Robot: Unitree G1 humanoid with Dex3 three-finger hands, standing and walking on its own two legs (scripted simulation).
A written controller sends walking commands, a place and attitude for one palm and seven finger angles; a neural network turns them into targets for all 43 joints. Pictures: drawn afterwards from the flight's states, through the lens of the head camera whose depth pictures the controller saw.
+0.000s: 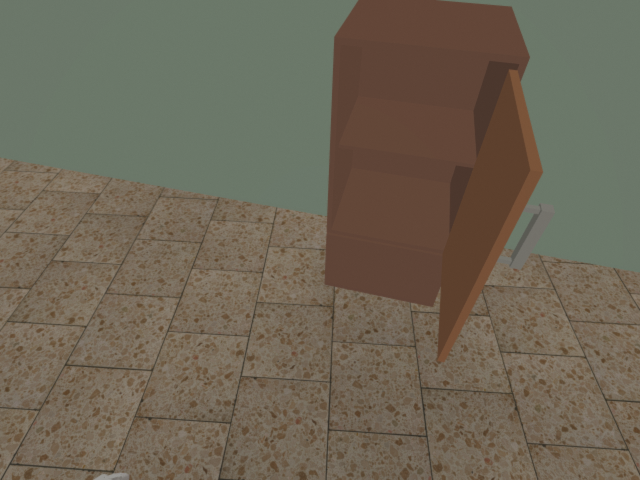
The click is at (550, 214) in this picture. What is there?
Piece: cupboard door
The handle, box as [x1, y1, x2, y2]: [497, 203, 554, 269]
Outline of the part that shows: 552,205 540,203 538,206 526,204 523,211 532,212 534,214 511,256 499,256 497,261 508,263 510,267 519,269 521,268 554,213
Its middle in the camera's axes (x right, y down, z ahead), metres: +0.36 +0.00 +0.71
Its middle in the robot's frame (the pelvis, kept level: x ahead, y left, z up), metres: +0.55 -0.34 -0.02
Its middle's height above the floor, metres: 0.75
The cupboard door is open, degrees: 89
